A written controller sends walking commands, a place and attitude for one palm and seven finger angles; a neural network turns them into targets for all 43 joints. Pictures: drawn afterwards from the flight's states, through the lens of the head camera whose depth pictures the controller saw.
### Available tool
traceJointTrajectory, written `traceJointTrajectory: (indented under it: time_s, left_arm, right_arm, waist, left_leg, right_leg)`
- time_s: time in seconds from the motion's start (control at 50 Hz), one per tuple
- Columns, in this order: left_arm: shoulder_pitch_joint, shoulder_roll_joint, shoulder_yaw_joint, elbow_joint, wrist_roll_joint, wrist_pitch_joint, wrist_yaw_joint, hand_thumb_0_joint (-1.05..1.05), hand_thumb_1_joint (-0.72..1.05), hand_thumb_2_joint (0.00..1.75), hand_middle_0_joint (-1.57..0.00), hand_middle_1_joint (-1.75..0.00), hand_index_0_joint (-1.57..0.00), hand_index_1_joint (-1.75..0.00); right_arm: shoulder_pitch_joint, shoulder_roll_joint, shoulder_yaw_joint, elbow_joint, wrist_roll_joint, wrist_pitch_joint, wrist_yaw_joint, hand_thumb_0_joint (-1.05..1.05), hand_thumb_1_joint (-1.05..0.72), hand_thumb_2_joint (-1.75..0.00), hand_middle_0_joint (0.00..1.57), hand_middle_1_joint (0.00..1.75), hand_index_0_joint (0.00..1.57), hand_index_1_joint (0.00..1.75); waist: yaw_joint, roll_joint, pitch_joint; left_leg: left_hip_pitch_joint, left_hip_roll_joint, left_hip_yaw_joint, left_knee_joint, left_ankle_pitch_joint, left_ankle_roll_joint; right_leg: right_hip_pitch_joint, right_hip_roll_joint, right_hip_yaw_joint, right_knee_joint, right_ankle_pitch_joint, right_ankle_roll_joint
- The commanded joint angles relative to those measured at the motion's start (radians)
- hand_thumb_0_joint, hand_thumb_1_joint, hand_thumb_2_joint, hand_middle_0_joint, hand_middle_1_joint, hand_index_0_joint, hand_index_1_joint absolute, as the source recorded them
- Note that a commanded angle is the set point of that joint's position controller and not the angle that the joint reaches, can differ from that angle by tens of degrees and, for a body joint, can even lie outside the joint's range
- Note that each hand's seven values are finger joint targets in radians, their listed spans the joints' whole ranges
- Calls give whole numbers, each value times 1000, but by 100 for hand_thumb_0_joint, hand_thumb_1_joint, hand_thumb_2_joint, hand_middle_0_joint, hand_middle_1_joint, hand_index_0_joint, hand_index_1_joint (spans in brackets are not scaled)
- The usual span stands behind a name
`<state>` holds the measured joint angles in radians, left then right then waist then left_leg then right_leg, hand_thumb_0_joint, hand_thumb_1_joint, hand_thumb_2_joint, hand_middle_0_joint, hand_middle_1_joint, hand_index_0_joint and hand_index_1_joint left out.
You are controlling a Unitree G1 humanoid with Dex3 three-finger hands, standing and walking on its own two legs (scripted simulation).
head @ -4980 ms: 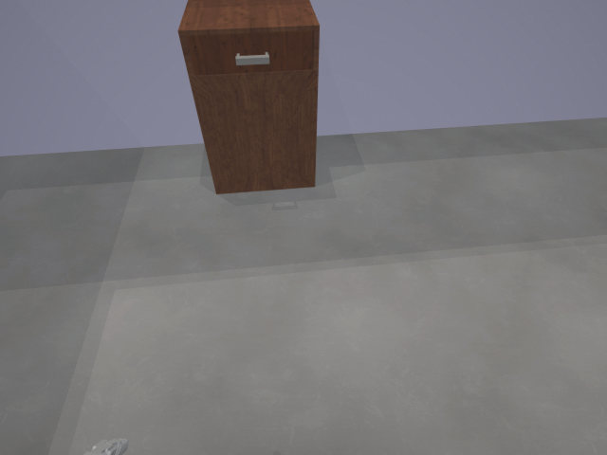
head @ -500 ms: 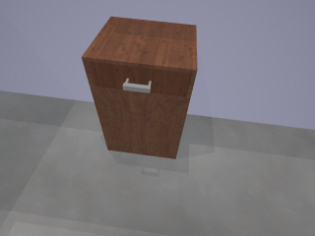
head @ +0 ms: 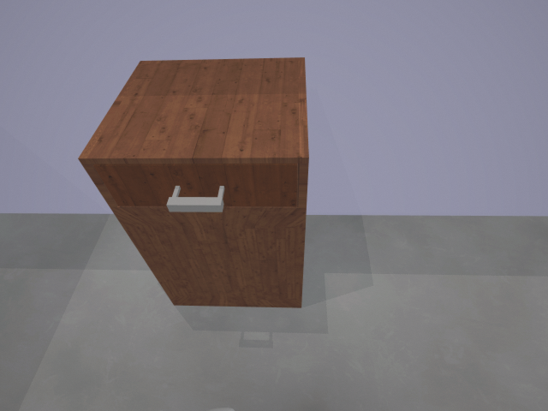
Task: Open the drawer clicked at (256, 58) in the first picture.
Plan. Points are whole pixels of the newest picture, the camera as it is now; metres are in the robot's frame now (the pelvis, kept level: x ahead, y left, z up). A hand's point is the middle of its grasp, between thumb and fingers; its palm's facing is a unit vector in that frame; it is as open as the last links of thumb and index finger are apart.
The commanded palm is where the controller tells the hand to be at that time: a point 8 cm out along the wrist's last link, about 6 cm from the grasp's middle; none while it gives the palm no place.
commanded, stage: come to a stop and stand still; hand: left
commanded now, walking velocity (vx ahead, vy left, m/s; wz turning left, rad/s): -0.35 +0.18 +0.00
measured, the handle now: (197, 197) +0.57 +0.20 -0.09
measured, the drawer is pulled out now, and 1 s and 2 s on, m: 0.00 0.00 0.00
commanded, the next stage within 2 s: look again from close up in 1.96 s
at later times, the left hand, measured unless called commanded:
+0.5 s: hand out of the picture +0.05 +0.23 -0.17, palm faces +0.01 -0.98 -0.22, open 7.4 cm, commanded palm none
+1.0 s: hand out of the picture +0.00 +0.14 -0.17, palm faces -0.01 -0.98 -0.18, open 7.3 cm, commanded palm none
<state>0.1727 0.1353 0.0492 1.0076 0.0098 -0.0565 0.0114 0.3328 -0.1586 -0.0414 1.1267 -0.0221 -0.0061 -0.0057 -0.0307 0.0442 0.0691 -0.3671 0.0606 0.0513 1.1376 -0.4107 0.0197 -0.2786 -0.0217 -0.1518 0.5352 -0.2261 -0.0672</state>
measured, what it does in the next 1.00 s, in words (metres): steps on the spot: left foot, then right foot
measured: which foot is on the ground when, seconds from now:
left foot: up 0.00-0.24, down 0.26-1.00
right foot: down 0.00-0.28, up 0.30-0.62, down 0.64-1.00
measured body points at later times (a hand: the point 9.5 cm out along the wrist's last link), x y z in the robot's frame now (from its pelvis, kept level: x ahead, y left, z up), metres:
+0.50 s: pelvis +0.02 +0.03 +0.00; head +0.05 +0.05 +0.45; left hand +0.05 +0.28 -0.16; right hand +0.10 -0.20 -0.14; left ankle +0.09 +0.14 -0.73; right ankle -0.04 -0.09 -0.68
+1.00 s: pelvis -0.01 -0.03 +0.01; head +0.00 -0.03 +0.45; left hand +0.00 +0.19 -0.15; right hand -0.07 -0.24 -0.16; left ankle +0.05 +0.14 -0.73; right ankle -0.05 -0.11 -0.73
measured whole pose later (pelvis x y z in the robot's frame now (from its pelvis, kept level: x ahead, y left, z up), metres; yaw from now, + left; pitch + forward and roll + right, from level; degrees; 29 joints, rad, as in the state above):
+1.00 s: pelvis -0.01 -0.03 +0.01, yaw -2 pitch -2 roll +0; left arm 0.28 0.13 0.01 1.11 0.00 0.01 0.02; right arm 0.34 -0.15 0.00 1.17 -0.02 0.03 -0.03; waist -0.03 0.02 0.05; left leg -0.24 0.09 -0.01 0.43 -0.15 -0.07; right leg -0.09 0.03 -0.07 0.43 -0.31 -0.05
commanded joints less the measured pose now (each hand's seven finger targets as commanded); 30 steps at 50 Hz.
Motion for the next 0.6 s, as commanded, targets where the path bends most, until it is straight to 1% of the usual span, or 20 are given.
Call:
traceJointTrajectory:
  time_s: [0.0,0.02,0.04,0.08,0.12,0.16,0.18,0.2,0.22,0.24,0.26,0.28,0.3,0.34,0.38,0.4,0.42,0.5,0.54,0.58]
  left_arm:
    - [50,107,-4,-7,12,2,19,0,90,90,-20,-30,-20,-30]
    - [54,104,1,-12,15,9,23,0,90,90,-20,-30,-20,-30]
    - [57,130,7,-12,15,17,25,0,90,90,-20,-30,-20,-30]
    - [82,167,15,-8,12,32,27,0,90,90,-20,-30,-20,-30]
    - [88,190,27,-10,14,48,30,0,90,90,-20,-30,-20,-30]
    - [78,198,33,-10,12,60,30,0,90,90,-20,-30,-20,-30]
    - [70,197,33,-13,11,65,31,0,90,90,-20,-30,-20,-30]
    - [62,194,31,-14,10,71,31,0,90,90,-20,-30,-20,-30]
    - [63,178,27,-20,6,77,31,0,90,90,-20,-30,-20,-30]
    - [88,138,20,-32,1,82,32,0,90,90,-20,-30,-20,-30]
    - [107,108,11,-33,-5,86,34,0,90,90,-20,-30,-20,-30]
    - [104,114,8,-31,-3,87,36,0,90,90,-20,-30,-20,-30]
    - [106,108,10,-24,-2,97,34,0,90,90,-20,-30,-20,-30]
    - [118,130,20,-5,5,103,25,0,90,90,-20,-30,-20,-30]
    - [133,123,19,-1,7,102,18,0,90,90,-20,-30,-20,-30]
    - [128,127,16,0,9,100,14,0,90,90,-20,-30,-20,-30]
    - [117,121,16,-8,10,102,12,0,90,90,-20,-30,-20,-30]
    - [88,108,6,-16,10,101,4,0,90,90,-20,-30,-20,-30]
    - [109,92,0,-2,6,95,4,0,90,90,-20,-30,-20,-30]
    - [185,94,1,30,7,88,6,0,90,90,-20,-30,-20,-30]
  right_arm:
    - [80,8,10,-31,11,7,-13,0,-90,-90,20,30,20,30]
    - [73,14,14,-38,12,14,-16,0,-90,-90,20,30,20,30]
    - [60,5,14,-43,15,19,-16,0,-90,-90,20,30,20,30]
    - [4,-21,6,-69,19,26,-17,0,-90,-90,20,30,20,30]
    - [-30,-49,-4,-97,16,33,-18,0,-90,-90,20,30,20,30]
    - [-49,-66,-11,-111,13,40,-20,0,-90,-90,20,30,20,30]
    - [-49,-70,-14,-115,12,41,-20,0,-90,-90,20,30,20,30]
    - [-30,-75,-15,-113,12,39,-19,0,-90,-90,20,30,20,30]
    - [-21,-100,-18,-112,9,32,-19,0,-90,-90,20,30,20,30]
    - [-18,-153,-21,-127,4,23,-23,0,-90,-90,20,30,20,30]
    - [-30,-197,-27,-139,2,23,-27,0,-90,-90,20,30,20,30]
    - [-52,-198,-26,-149,0,23,-31,0,-90,-90,20,30,20,30]
    - [-95,-188,-19,-155,-1,18,-40,0,-90,-90,20,30,20,30]
    - [-159,-168,-14,-176,-2,22,-46,0,-90,-90,20,30,20,30]
    - [-170,-174,-19,-185,-1,23,-45,0,-90,-90,20,30,20,30]
    - [-161,-177,-23,-185,0,22,-44,0,-90,-90,20,30,20,30]
    - [-139,-183,-27,-180,1,21,-44,0,-90,-90,20,30,20,30]
    - [-98,-195,-36,-153,-3,25,-35,0,-90,-90,20,30,20,30]
    - [-94,-193,-38,-142,-4,28,-27,0,-90,-90,20,30,20,30]
    - [-106,-187,-39,-136,3,31,-23,0,-90,-90,20,30,20,30]
  waist:
    - [-11,-126,-37]
    - [-4,-133,-45]
    - [6,-127,-66]
    - [31,-129,-94]
    - [43,-164,-98]
    - [37,-189,-74]
    - [30,-205,-62]
    - [16,-188,-66]
    - [12,-108,-70]
    - [22,49,-93]
    - [29,171,-87]
    - [26,132,-78]
    - [40,188,-69]
    - [50,155,-66]
    - [45,101,-112]
    - [39,55,-126]
    - [24,56,-141]
    - [-10,110,-142]
    - [-5,118,-134]
    - [33,84,-118]
  left_leg:
    - [24,34,-25,-196,63,-43]
    - [38,24,-16,-250,71,-48]
    - [33,12,-7,-298,74,-53]
    - [18,-6,-2,-367,65,-59]
    - [17,-15,-4,-414,67,-60]
    - [56,-17,-8,-465,109,-59]
    - [92,-15,-8,-520,151,-57]
    - [157,-6,-10,-596,256,-50]
    - [231,47,-50,-656,482,-30]
    - [258,195,-194,-716,769,39]
    - [204,311,-276,-797,898,132]
    - [143,317,-264,-828,809,181]
    - [89,309,-277,-856,719,187]
    - [102,268,-218,-845,606,176]
    - [174,244,-195,-836,531,168]
    - [205,247,-186,-833,514,166]
    - [229,244,-194,-843,473,163]
    - [258,251,-226,-881,278,154]
    - [228,220,-222,-891,189,133]
    - [145,167,-163,-852,144,80]
  right_leg:
    - [-28,-238,146,-274,532,-88]
    - [-21,-237,142,-261,579,-93]
    - [28,-239,139,-238,608,-99]
    - [105,-250,169,-195,647,-109]
    - [132,-266,189,-161,646,-120]
    - [99,-263,192,-140,601,-111]
    - [74,-252,189,-120,565,-94]
    - [29,-238,183,-89,484,-67]
    - [-22,-181,149,-32,361,-20]
    - [-62,-81,82,56,124,42]
    - [-49,-12,46,206,-243,71]
    - [-36,6,103,354,-382,62]
    - [-47,2,151,435,-382,65]
    - [-89,-5,188,511,-307,66]
    - [-126,1,178,509,-262,79]
    - [-136,-3,168,483,-256,84]
    - [-137,-3,162,460,-254,89]
    - [-85,-15,134,246,-291,88]
    - [-18,1,113,106,-261,79]
    - [119,10,79,-123,-77,73]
